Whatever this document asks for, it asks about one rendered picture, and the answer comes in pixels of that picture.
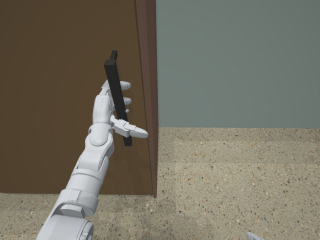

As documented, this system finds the wardrobe door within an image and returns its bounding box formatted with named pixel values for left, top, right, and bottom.
left=0, top=0, right=153, bottom=195

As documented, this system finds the left robot upper arm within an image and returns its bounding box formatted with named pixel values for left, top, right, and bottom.
left=38, top=214, right=94, bottom=240

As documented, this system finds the handle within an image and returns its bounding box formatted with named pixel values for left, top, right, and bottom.
left=104, top=50, right=132, bottom=147

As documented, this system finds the left robot forearm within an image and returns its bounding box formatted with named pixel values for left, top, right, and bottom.
left=35, top=123, right=115, bottom=240

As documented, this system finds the left robot hand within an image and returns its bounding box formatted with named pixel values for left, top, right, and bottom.
left=92, top=80, right=148, bottom=138

